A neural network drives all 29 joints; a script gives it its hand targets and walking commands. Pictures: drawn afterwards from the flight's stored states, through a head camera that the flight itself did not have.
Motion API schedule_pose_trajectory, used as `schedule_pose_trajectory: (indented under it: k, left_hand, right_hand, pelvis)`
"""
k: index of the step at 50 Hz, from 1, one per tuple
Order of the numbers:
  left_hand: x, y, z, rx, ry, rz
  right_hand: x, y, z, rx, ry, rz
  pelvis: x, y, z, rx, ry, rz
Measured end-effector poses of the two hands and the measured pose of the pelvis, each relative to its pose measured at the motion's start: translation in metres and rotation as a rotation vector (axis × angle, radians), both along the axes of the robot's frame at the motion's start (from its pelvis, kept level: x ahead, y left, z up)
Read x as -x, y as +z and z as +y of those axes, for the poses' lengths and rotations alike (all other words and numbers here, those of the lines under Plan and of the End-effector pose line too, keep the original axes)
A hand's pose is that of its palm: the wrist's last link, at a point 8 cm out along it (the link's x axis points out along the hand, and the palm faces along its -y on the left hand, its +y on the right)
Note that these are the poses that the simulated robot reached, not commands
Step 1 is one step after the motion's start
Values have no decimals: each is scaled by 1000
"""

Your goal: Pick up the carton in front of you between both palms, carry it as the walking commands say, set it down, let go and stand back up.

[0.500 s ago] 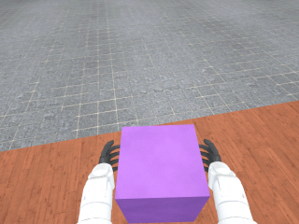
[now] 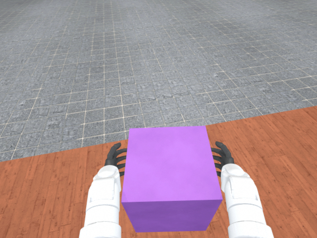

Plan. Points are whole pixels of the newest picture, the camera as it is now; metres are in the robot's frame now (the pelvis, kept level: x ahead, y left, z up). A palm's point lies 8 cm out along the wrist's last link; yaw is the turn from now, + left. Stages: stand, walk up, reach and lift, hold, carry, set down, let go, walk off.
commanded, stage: reach and lift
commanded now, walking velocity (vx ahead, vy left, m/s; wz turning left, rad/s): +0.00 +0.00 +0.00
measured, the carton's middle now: (169, 181) +0.31 +0.00 -0.04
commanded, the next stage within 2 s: hold in 0.54 s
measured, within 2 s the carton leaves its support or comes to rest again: neither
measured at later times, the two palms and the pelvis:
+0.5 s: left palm (111, 168) +0.30 +0.15 +0.04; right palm (227, 167) +0.30 -0.15 +0.04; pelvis +0.02 +0.00 +0.01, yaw +0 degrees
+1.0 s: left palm (109, 172) +0.29 +0.15 +0.05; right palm (230, 171) +0.28 -0.15 +0.05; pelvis +0.00 +0.00 +0.00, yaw +0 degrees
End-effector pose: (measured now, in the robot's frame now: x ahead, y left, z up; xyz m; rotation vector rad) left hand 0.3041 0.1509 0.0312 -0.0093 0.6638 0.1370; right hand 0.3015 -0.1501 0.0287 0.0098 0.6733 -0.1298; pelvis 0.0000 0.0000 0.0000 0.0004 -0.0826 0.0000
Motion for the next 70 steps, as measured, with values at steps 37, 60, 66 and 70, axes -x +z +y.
schedule_pose_trajectory:
  k: [37, 60, 66, 70]
  left_hand:
    - [10, 26, 0, -34, -23, -32]
    - [11, 25, -1, -9, -8, -18]
    - [9, 24, 1, -22, -15, -9]
    - [10, 23, 2, -31, -19, -3]
  right_hand:
    - [9, 27, 1, 37, 26, -32]
    - [10, 26, 0, 13, 9, -18]
    - [8, 25, 1, 25, 21, -9]
    - [8, 24, 2, 31, 28, -3]
  pelvis:
    - [-13, 7, 0, 1, -1, -44]
    - [-1, 5, -1, 1, 1, -61]
    - [-7, 6, 0, 1, 1, -58]
    - [-11, 7, 0, 1, 1, -55]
